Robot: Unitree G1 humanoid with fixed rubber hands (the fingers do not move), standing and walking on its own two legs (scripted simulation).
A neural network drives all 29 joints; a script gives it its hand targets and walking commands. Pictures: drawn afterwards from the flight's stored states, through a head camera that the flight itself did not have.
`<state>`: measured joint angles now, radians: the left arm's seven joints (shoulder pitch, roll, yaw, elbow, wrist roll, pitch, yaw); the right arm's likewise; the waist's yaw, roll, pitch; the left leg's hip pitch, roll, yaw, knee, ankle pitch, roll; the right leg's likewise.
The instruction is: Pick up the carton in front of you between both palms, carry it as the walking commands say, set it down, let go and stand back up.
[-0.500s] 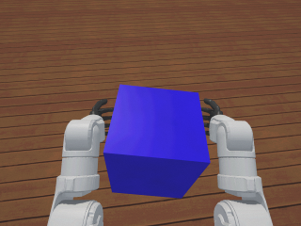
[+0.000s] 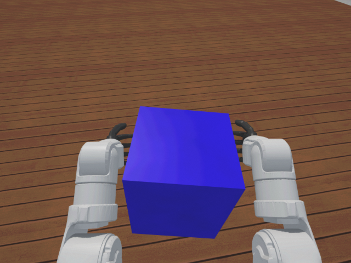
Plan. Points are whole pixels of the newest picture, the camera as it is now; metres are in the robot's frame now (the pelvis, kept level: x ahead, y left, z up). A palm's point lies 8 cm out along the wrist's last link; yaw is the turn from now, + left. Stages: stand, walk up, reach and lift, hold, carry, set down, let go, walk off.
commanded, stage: carry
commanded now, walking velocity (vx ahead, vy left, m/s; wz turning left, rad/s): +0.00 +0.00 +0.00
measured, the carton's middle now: (178, 175) +0.34 +0.00 +0.04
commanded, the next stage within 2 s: none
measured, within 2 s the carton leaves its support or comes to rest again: neither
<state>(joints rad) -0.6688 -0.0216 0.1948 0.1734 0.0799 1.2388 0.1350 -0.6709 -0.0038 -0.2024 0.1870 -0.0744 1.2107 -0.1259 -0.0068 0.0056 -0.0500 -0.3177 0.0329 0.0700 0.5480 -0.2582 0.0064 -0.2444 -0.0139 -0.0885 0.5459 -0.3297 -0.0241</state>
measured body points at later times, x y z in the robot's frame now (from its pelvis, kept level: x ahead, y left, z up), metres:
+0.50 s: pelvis -0.04 -0.02 +0.00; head -0.05 -0.02 +0.45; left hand +0.32 +0.13 +0.12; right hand +0.32 -0.17 +0.12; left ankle +0.02 +0.12 -0.73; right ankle -0.03 -0.10 -0.73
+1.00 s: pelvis -0.06 -0.02 +0.00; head -0.06 -0.03 +0.45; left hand +0.30 +0.13 +0.12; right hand +0.31 -0.18 +0.12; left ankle +0.02 +0.12 -0.73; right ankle -0.03 -0.10 -0.73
